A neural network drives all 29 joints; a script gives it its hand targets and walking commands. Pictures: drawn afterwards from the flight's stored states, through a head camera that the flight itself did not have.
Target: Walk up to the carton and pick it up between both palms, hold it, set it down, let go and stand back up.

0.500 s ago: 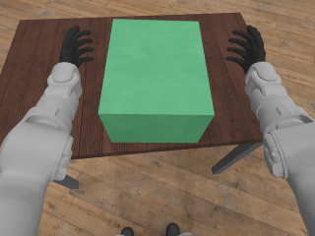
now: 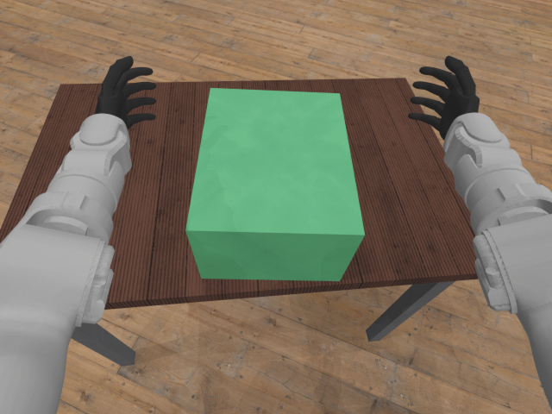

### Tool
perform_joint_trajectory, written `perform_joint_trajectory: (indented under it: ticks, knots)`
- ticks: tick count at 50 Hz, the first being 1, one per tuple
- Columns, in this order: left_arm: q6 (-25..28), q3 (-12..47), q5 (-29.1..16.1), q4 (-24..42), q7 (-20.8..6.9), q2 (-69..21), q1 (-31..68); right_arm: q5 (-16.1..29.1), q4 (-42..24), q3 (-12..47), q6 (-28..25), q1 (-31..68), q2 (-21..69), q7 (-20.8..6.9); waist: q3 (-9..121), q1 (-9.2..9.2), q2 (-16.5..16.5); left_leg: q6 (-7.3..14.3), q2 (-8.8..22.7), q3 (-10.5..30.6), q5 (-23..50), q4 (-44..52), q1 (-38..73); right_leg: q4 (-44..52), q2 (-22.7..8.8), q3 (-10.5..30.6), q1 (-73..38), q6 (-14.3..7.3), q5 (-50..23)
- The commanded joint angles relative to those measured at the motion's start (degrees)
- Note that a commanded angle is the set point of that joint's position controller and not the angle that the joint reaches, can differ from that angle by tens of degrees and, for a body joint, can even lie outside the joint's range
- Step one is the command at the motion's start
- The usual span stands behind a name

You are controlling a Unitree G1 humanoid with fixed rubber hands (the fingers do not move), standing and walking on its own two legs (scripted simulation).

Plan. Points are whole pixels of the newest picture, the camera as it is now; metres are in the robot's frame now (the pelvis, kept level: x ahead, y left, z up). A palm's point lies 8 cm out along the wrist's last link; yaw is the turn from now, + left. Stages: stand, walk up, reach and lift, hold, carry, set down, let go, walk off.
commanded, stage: set down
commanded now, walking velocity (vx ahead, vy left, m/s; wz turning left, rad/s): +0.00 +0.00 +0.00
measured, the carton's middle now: (273, 182) +0.53 +0.02 -0.02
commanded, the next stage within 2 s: none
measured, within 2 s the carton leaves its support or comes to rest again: neither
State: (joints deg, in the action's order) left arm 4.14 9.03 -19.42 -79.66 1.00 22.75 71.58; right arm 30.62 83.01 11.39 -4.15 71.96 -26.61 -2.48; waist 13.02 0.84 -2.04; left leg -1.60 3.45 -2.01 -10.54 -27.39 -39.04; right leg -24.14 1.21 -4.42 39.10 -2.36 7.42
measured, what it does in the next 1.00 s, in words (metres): stands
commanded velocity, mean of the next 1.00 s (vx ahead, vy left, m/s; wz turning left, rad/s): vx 0.00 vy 0.00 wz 0.00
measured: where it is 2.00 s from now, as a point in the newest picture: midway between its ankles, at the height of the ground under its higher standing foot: outside the picture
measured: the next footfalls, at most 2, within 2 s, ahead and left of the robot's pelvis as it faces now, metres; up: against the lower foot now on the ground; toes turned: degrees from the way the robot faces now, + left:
none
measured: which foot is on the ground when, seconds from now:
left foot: down 0.00-1.00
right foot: down 0.00-1.00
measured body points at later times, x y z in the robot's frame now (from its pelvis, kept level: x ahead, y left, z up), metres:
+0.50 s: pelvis -0.01 +0.00 +0.00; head +0.05 +0.00 +0.45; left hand +0.45 +0.22 +0.12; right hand +0.46 -0.21 +0.12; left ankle +0.00 +0.14 -0.73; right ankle +0.02 -0.09 -0.73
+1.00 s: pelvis +0.00 +0.00 +0.01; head +0.03 +0.00 +0.46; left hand +0.38 +0.24 +0.06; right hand +0.39 -0.21 +0.05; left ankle +0.00 +0.14 -0.73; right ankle +0.02 -0.09 -0.73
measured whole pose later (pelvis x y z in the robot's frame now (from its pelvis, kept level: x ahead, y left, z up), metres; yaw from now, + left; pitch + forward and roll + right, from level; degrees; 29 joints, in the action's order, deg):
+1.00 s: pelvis +0.00 +0.00 +0.01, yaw +1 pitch +10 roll +0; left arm 10.9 -0.6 -14.7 -52.3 -0.4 16.7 30.9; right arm 22.4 56.7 5.4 -12.9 32.3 -17.7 1.1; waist 6.8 1.7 -0.1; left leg -1.6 2.7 -1.3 -12.3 -27.5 -25.0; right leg -25.7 1.0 -3.7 25.7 -2.1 10.1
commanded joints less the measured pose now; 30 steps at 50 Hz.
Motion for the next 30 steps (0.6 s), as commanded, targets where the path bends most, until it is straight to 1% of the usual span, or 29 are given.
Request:
perform_joint_trajectory:
  ticks: [1,5,9,11,14,15,16,18,19,20,21,22,23,26,28,30]
  knots:
    - [1.78,-3.09,2.41,8.58,-0.47,6.09,15.66,0.34,-7.83,-0.05,-2.20,13.90,-8.07,0.75,34.35,1.03,2.50,-0.81,-2.45,-0.27,24.32,-0.66,16.21,-1.79,0.46,2.17,-24.85,3.69,-22.72]
    - [3.75,-6.38,4.41,14.22,-0.66,5.73,11.02,-0.77,-13.51,-1.36,-4.33,9.32,-7.20,1.84,35.43,1.38,2.61,-0.96,-2.86,-0.72,24.37,-0.34,17.38,-1.43,0.57,2.37,-26.31,3.82,-22.43]
    - [4.79,-8.16,3.98,19.73,0.06,6.10,10.51,-2.87,-19.79,-4.00,-5.29,8.85,-7.70,2.62,39.44,0.85,2.36,-1.26,-3.11,-1.05,22.24,-1.02,18.67,-1.71,0.99,2.21,-25.86,3.89,-20.83]
    - [4.88,-8.74,3.84,21.06,0.27,5.97,9.40,-3.71,-21.45,-4.81,-5.37,8.08,-7.69,2.99,40.18,0.50,1.88,-1.22,-3.23,-1.05,21.07,-1.35,18.91,-1.90,1.11,2.30,-25.90,3.92,-20.27]
    - [4.86,-9.53,4.14,21.15,0.20,5.50,6.52,-4.14,-22.15,-4.92,-5.33,5.92,-7.12,3.48,38.77,0.33,0.88,-0.90,-3.45,-1.02,19.33,-1.33,18.46,-2.05,1.10,2.68,-26.73,4.04,-19.19]
    - [4.87,-9.76,4.34,20.81,0.11,5.28,5.41,-4.08,-22.04,-4.72,-5.33,5.03,-6.83,3.60,37.70,0.38,0.54,-0.74,-3.53,-1.01,18.68,-1.17,18.19,-2.03,1.05,2.83,-27.04,4.09,-18.57]
    - [5.59,-9.40,2.36,22.27,0.25,7.17,9.04,-5.21,-26.19,-6.20,-5.24,7.46,-6.01,3.56,37.43,1.59,0.40,-0.52,-3.90,-1.38,15.38,-1.11,17.13,-2.07,1.34,2.06,-25.49,4.72,-13.70]
    - [5.85,-7.32,0.38,18.93,0.75,6.19,9.64,-6.08,-25.19,-6.18,-4.09,8.16,-4.82,3.13,34.22,1.22,-0.14,0.02,-3.67,-1.16,10.08,-0.52,16.41,-1.50,1.11,1.93,-22.45,4.37,-6.23]
    - [5.76,-6.43,-0.22,17.28,0.98,5.81,9.70,-6.35,-23.82,-6.04,-3.46,8.01,-4.99,2.87,33.14,1.21,0.01,0.23,-3.47,-0.93,8.36,-0.31,16.22,-1.39,0.82,2.16,-21.31,4.16,-3.88]
    - [5.61,-5.94,-0.78,15.81,1.09,5.58,9.65,-6.27,-22.70,-5.95,-2.87,7.91,-4.93,2.83,31.72,1.14,-0.35,0.42,-3.31,-0.76,7.16,-0.18,15.99,-1.35,0.76,2.18,-20.50,3.96,-2.45]
    - [5.42,-4.95,-1.12,14.01,1.09,5.38,9.85,-6.22,-20.79,-5.93,-2.46,7.86,-5.06,2.78,31.00,0.64,-0.06,0.34,-3.14,-0.56,6.73,-0.25,15.71,-1.53,0.68,2.28,-20.22,3.80,-2.02]
    - [5.34,-4.59,-1.21,12.66,1.04,5.12,9.38,-6.20,-19.42,-5.61,-2.32,7.31,-5.01,2.77,29.98,0.62,-0.11,0.17,-3.27,-0.57,7.25,-0.40,15.60,-1.65,0.67,2.41,-19.76,3.65,-2.34]
    - [5.21,-4.78,-0.87,11.31,0.81,4.94,8.31,-5.84,-18.31,-4.95,-2.34,6.59,-4.61,2.77,29.52,0.81,-0.71,0.18,-3.32,-0.51,8.80,-0.72,15.87,-1.82,0.53,2.65,-20.44,3.76,-4.46]
    - [5.79,-5.63,1.20,10.21,-0.29,4.82,3.96,-4.84,-15.38,-3.60,-3.96,2.64,-3.93,3.08,27.48,1.24,-0.22,-0.09,-3.77,-0.94,13.15,-0.84,15.60,-2.29,0.41,3.05,-24.54,3.94,-9.82]
    - [6.38,-6.86,2.79,11.15,-0.81,4.54,1.11,-3.87,-14.47,-2.69,-5.55,-0.18,-3.83,3.04,26.09,1.58,0.14,-0.49,-3.90,-0.99,16.24,-0.66,16.85,-2.24,0.68,2.88,-25.65,3.95,-12.79]
    - [7.06,-7.89,4.25,13.96,-1.10,3.97,-2.02,-3.23,-15.85,-1.90,-7.09,-3.08,-3.52,2.86,25.48,2.13,1.05,-0.91,-3.97,-0.94,19.05,-0.70,19.24,-1.79,0.70,2.67,-25.98,3.94,-14.22]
